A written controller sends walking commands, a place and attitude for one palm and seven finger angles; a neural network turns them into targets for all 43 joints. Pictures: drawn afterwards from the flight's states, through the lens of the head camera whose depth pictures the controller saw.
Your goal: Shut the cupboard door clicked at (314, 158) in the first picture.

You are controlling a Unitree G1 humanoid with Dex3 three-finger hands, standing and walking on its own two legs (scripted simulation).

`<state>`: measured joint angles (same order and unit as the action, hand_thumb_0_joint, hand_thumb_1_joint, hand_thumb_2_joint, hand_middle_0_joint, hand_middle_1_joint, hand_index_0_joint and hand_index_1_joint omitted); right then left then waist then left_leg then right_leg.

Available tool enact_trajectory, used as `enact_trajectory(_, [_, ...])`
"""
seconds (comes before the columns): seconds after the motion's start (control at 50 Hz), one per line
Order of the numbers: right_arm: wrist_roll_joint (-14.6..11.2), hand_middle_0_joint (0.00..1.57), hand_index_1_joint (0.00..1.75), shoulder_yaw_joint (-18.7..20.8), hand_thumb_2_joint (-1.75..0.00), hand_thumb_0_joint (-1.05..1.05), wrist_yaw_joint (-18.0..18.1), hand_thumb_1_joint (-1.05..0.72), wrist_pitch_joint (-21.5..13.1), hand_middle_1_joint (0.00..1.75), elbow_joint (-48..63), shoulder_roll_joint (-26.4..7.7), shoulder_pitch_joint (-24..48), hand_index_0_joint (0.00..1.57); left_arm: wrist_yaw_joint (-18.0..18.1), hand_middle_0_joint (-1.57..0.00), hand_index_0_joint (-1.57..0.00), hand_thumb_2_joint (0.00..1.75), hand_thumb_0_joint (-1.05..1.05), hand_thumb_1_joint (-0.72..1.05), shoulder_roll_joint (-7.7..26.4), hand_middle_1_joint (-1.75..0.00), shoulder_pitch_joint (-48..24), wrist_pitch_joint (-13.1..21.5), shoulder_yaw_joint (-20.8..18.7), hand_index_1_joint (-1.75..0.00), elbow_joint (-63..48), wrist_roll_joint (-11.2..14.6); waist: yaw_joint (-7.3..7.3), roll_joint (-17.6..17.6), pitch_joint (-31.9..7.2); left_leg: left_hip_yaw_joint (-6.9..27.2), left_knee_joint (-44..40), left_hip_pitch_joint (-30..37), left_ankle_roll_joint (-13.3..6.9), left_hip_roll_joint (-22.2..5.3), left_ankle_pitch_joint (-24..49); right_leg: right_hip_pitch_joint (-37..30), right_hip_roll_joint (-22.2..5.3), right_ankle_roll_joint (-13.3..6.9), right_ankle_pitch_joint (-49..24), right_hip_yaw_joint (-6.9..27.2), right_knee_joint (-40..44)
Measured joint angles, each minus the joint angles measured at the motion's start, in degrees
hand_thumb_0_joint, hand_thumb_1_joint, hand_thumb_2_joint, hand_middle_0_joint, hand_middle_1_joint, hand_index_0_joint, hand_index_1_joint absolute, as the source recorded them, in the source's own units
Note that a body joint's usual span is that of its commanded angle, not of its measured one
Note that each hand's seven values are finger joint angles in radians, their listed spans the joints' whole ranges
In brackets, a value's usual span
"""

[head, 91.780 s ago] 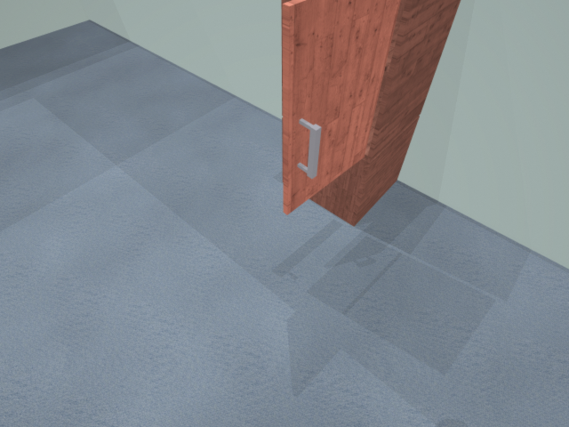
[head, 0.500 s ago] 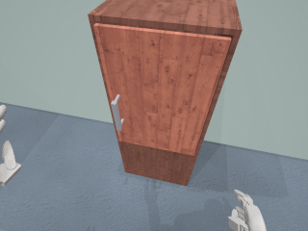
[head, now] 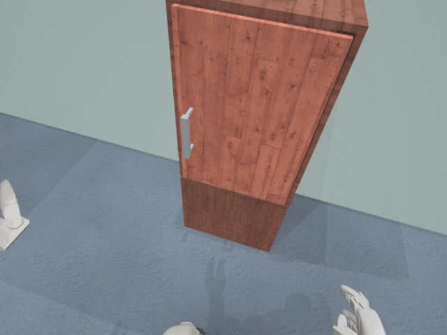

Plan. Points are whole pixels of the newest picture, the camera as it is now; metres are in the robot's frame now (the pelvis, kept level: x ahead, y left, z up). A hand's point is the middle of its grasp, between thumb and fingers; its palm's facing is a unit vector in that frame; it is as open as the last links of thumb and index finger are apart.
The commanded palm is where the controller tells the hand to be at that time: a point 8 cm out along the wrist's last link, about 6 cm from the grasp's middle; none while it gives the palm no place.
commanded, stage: step back with the hand held close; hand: left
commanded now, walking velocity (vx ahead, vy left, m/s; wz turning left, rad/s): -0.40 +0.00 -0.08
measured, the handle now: (188, 134) +0.67 +0.13 -0.08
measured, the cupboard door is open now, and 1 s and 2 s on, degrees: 0 0 0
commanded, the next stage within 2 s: stop stepping back and stand still in 0.22 s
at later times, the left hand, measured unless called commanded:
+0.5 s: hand out of the picture +0.09 +0.26 +0.20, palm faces +0.41 -0.83 -0.37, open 7.4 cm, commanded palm +0.00 +0.31 +0.19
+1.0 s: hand out of the picture -0.01 +0.23 +0.20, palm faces +0.22 -0.79 -0.57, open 7.4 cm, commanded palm -0.05 +0.29 +0.19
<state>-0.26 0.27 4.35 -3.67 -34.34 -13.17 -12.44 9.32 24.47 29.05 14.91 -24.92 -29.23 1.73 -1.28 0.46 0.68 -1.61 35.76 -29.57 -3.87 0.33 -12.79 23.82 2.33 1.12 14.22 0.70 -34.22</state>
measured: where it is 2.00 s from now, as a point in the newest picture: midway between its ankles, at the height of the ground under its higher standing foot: outside the picture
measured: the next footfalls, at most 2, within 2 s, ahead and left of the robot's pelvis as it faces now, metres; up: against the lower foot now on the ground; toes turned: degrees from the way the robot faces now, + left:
right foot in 0.24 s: -0.15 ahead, -0.13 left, +0.00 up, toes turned +1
left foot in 0.68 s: -0.07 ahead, +0.12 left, +0.00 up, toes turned -5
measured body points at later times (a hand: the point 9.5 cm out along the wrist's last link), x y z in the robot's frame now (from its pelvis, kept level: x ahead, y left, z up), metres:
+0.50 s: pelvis -0.14 +0.00 +0.00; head -0.16 +0.03 +0.45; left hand +0.07 +0.31 +0.22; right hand +0.03 -0.23 -0.05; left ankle +0.07 +0.08 -0.71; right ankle -0.19 -0.13 -0.72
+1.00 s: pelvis -0.23 +0.01 +0.01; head -0.25 +0.03 +0.46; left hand -0.03 +0.27 +0.23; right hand -0.15 -0.21 -0.08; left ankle -0.12 +0.13 -0.71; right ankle -0.27 -0.04 -0.72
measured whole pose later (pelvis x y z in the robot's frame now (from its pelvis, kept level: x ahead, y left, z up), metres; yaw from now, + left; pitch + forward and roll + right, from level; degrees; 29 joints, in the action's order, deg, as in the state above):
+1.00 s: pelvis -0.23 +0.01 +0.01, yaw -8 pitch +1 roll +0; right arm 1.5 -2.4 2.9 -4.4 -35.2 -6.8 -18.5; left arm 8.6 30.5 39.9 10.6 -26.1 -35.8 2.1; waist -3.5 -1.5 -4.3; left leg -2.6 32.0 -24.9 -0.1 -2.6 -18.8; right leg 12.0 3.1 -4.4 27.1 -6.8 -29.9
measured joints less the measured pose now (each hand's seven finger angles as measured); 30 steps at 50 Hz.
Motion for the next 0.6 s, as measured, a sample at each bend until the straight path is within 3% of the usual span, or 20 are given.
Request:
enact_trajectory(0.06, [0.34, 0.21, 0.30, 0.64, -0.90, 0.01, 0.34, -0.91, -0.96, 0.30, 0.44, 0.72, -0.37, 0.20, -0.71, -0.21, -0.21, 0.90, 0.01, 0.89, 1.89, -0.30, -1.69, -0.27, -1.44, -0.31, 1.12, -0.15, -1.78, 1.75, 0.25, 0.43, -2.17, -1.29, -1.39, -1.83, 4.80, 0.19, 2.88, -0.16, 4.74, 0.12, -10.68])
enact_trajectory(0.12, [0.52, 0.20, 0.30, 0.89, -0.90, 0.01, -0.43, -0.91, -2.09, 0.30, -0.58, 1.91, -0.73, 0.20, -0.80, -0.21, -0.22, 0.90, 0.01, 0.89, 3.79, -0.30, -1.35, 0.01, -3.50, -0.31, -0.53, 0.94, -1.62, 1.57, -1.46, -0.99, -5.55, -2.89, -0.95, -3.39, 10.35, -4.02, 3.84, -1.01, 10.38, -0.99, -14.94])
enact_trajectory(0.16, [0.56, 0.21, 0.30, 0.72, -0.90, 0.01, -1.01, -0.91, -2.75, 0.30, -1.17, 2.45, -0.10, 0.20, -0.39, -0.21, -0.21, 0.90, 0.01, 0.89, 4.14, -0.30, 0.88, 0.50, -5.05, -0.31, -1.86, 2.13, -0.41, 0.92, -3.20, -2.76, -7.60, -4.21, -0.59, -4.00, 13.51, -8.26, 3.19, -1.72, 13.67, -1.90, -11.80])
enact_trajectory(0.22, [0.86, 0.21, 0.30, 0.10, -0.90, 0.01, -1.54, -0.90, -3.77, 0.30, -1.41, 2.98, 2.60, 0.20, -0.09, -0.21, -0.21, 0.90, 0.01, 0.89, 3.21, -0.30, 3.44, 1.15, -6.06, -0.30, -2.56, 3.43, 2.26, -0.39, -4.51, -6.13, -9.44, -6.77, 0.05, -4.63, 16.78, -14.76, 1.38, -2.60, 15.37, -1.77, -0.41])
enact_trajectory(0.26, [1.12, 0.21, 0.30, 0.05, -0.90, 0.01, -1.76, -0.91, -4.08, 0.30, -2.31, 2.62, 5.12, 0.20, -0.27, -0.20, -0.21, 0.90, 0.01, 0.89, 0.49, -0.30, 2.01, 1.58, -3.73, -0.30, -1.59, 2.96, 3.76, 1.17, -2.96, -6.16, -8.23, -8.07, 2.08, -5.93, 14.01, -15.14, 2.13, -1.40, 13.75, -0.93, 2.52])
enact_trajectory(0.3, [0.98, 0.21, 0.30, -0.26, -0.90, 0.01, -1.57, -0.91, -4.02, 0.30, -4.05, 2.84, 5.41, 0.20, -0.25, -0.20, -0.21, 0.90, 0.01, 0.89, -1.52, -0.30, -0.19, 1.33, -0.20, -0.30, -0.67, 1.91, 4.80, 1.12, -1.80, -5.09, -6.06, -6.70, 4.70, -5.43, 7.13, -16.05, 2.00, -1.18, 12.00, -0.22, 2.73])
enact_trajectory(0.34, [0.65, 0.21, 0.30, -1.03, -0.90, 0.01, -1.05, -0.91, -3.76, 0.30, -4.87, 3.49, 4.17, 0.20, -0.51, -0.21, -0.21, 0.90, 0.01, 0.89, -2.17, -0.30, -1.72, 0.65, 1.69, -0.30, -1.27, 1.21, 5.64, -0.55, -2.50, -4.42, -5.05, -2.33, 4.99, -4.64, 10.18, -16.63, 1.20, -0.91, 11.38, 1.26, 2.29])
enact_trajectory(0.36, [0.62, 0.21, 0.30, -1.26, -0.90, 0.01, -0.66, -0.91, -3.62, 0.30, -4.67, 3.66, 3.47, 0.20, -0.73, -0.21, -0.21, 0.90, 0.02, 0.89, -1.97, -0.30, -2.50, 0.25, 1.95, -0.30, -1.69, 1.11, 5.13, -0.80, -3.31, -4.21, -6.16, -0.61, 3.88, -4.51, 14.34, -16.52, 1.24, -0.71, 11.42, 1.51, 1.77])
enact_trajectory(0.42, [0.06, 0.21, 0.30, -1.15, -0.90, 0.01, 0.00, -0.90, -3.36, 0.30, -3.26, 3.79, 3.16, 0.20, -1.42, -0.21, -0.21, 0.90, 0.01, 0.89, -0.49, -0.30, -6.88, -0.21, 1.61, -0.31, 0.18, 1.38, 2.09, -0.74, -3.01, -3.66, -7.33, 0.41, 0.14, -3.93, 14.61, -16.26, 1.18, -0.42, 11.38, 0.81, 0.15])
enact_trajectory(0.46, [0.17, 0.21, 0.30, -1.01, -0.90, 0.01, 0.02, -0.90, -2.71, 0.30, -1.54, 3.61, 2.97, 0.20, -1.86, -0.21, -0.21, 0.90, 0.01, 0.89, 0.56, -0.30, -7.53, -1.00, 0.46, -0.31, 3.01, 1.78, -0.62, 0.16, -2.97, -2.84, -8.57, 0.13, 0.94, -3.66, 12.89, -15.53, 1.44, -1.49, 12.46, 0.12, 0.08])
enact_trajectory(0.52, [-0.13, 0.21, 0.30, -0.35, -0.90, 0.01, -0.40, -0.90, -1.60, 0.30, 1.42, 2.96, 1.29, 0.20, -2.55, -0.21, -0.21, 0.90, 0.01, 0.89, 1.97, -0.30, -4.58, -3.57, -0.64, -0.30, 4.75, 2.56, -3.68, 1.34, -2.66, -1.76, -8.38, -1.79, 4.88, -2.97, 1.78, -14.24, 1.21, -3.66, 13.95, -1.35, 1.68])
enact_trajectory(0.54, [-0.18, 0.21, 0.30, -0.18, -0.90, 0.01, -0.65, -0.90, -1.29, 0.30, 1.73, 2.68, 0.45, 0.20, -2.70, -0.21, -0.21, 0.90, 0.01, 0.89, 2.56, -0.30, -1.98, -4.01, -1.12, -0.30, 3.77, 2.81, -3.45, 0.77, -2.77, -1.38, -3.59, -3.57, 5.90, -2.40, -2.50, -13.48, 0.66, -3.94, 12.90, -0.99, 1.92])
enact_trajectory(0.56, [-0.08, 0.21, 0.30, -0.07, -0.90, 0.01, -0.93, -0.90, -0.90, 0.30, 1.36, 2.40, -0.45, 0.20, -2.65, -0.21, -0.21, 0.90, 0.01, 0.89, 2.96, -0.30, 1.32, -4.30, -1.69, -0.30, 2.00, 2.85, -2.29, -0.59, -3.24, -0.61, 4.43, -5.21, 6.38, -1.44, -4.57, -12.45, -0.40, -4.44, 10.88, -0.03, 1.77])
enact_trajectory(0.6, [0.11, 0.21, 0.30, 0.03, -0.90, 0.01, -1.26, -0.90, -0.05, 0.30, -0.34, 1.65, -2.63, 0.20, -2.33, -0.21, -0.21, 0.90, 0.01, 0.89, 2.68, -0.30, 7.86, -4.24, -2.71, -0.30, -2.20, 2.42, 0.99, -3.60, -5.00, 0.03, 17.47, -5.62, 6.21, -0.44, -6.05, -10.38, -3.19, -5.28, 6.14, 1.16, 1.77])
